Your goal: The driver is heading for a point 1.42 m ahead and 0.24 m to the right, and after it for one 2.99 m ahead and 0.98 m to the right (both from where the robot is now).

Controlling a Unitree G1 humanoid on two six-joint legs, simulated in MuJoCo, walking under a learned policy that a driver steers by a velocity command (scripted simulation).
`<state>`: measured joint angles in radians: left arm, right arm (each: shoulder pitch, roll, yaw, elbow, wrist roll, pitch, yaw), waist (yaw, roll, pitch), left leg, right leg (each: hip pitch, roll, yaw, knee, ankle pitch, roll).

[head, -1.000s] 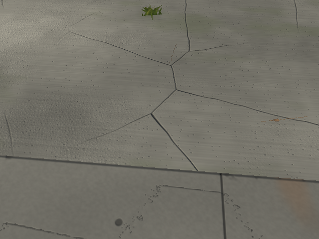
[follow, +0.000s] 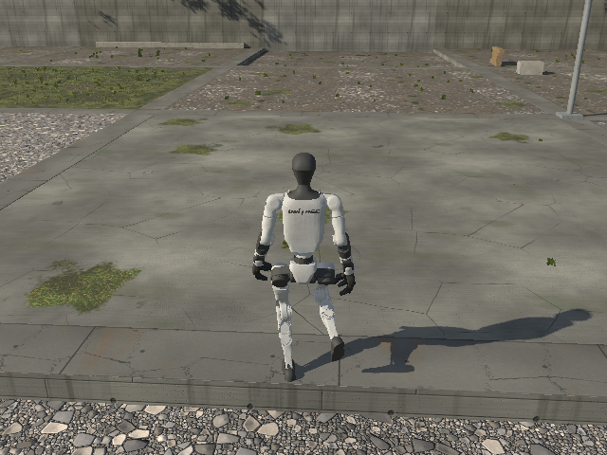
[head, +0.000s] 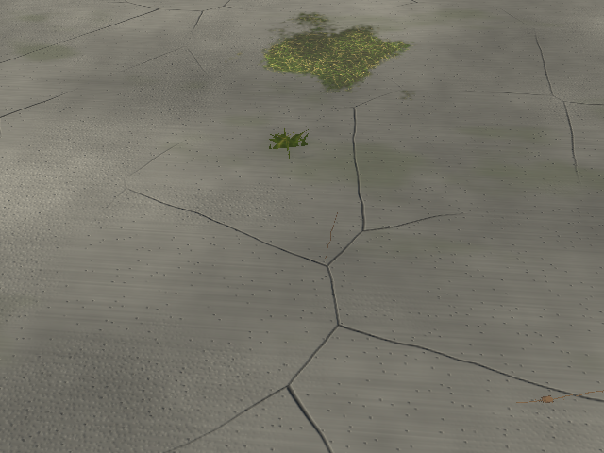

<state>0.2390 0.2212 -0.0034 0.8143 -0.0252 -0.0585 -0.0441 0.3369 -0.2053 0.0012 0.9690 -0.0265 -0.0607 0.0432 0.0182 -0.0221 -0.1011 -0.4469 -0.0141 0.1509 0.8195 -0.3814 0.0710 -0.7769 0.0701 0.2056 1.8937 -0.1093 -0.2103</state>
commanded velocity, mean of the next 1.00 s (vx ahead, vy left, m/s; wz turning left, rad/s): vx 0.50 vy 0.00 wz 0.00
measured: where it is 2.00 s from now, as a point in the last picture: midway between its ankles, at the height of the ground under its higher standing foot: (340, 283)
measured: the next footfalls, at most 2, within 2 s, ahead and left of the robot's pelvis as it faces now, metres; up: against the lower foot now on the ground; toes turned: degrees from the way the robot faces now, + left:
right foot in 0.40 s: +0.37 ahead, -0.17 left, +0.00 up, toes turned -3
left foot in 0.94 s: +0.71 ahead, +0.06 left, +0.00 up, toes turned +3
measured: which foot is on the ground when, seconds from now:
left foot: down 0.00-0.42, up 0.44-0.92, down 0.94-1.00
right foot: up 0.00-0.38, down 0.40-0.94, up 0.96-1.00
